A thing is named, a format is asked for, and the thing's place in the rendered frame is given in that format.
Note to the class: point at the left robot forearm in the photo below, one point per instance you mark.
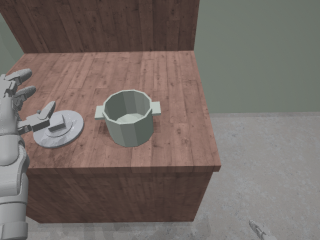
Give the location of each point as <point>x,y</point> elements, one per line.
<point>14,184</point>

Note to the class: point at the right robot hand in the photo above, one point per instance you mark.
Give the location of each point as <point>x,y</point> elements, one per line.
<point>261,230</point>

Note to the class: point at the lid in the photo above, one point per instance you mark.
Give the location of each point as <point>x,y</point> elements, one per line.
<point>74,125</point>

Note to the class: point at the knob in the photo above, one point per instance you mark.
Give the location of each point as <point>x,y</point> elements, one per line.
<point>56,122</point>

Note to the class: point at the table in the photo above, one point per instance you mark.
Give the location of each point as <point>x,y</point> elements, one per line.
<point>82,51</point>

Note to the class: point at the left robot hand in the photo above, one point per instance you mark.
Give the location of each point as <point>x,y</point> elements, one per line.
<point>11,102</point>

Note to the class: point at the pot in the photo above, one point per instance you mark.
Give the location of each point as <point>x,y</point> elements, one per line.
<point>129,117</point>

